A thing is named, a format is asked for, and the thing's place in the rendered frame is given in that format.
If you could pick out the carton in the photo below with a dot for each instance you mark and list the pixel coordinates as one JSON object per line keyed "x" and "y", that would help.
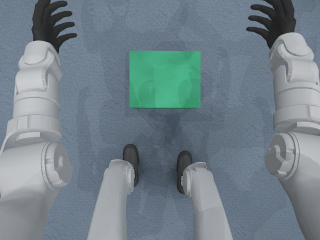
{"x": 164, "y": 79}

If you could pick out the robot right upper arm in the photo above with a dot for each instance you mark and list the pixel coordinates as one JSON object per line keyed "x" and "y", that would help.
{"x": 294, "y": 158}

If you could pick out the left robot forearm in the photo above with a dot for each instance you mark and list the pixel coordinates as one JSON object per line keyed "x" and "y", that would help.
{"x": 36, "y": 98}

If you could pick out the robot right foot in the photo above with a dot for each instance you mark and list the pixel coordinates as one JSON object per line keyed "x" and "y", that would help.
{"x": 184, "y": 159}

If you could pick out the robot left upper arm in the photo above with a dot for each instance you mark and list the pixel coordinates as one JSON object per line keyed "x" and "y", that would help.
{"x": 30, "y": 179}

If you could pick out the robot left hand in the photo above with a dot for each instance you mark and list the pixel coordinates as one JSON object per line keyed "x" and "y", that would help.
{"x": 43, "y": 28}

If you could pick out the right robot shin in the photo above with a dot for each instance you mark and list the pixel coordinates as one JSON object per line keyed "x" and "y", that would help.
{"x": 197, "y": 165}

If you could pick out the robot right hand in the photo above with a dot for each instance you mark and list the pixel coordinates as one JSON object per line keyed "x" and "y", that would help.
{"x": 282, "y": 20}

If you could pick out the right robot forearm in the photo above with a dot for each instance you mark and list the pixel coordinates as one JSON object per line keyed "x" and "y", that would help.
{"x": 296, "y": 85}

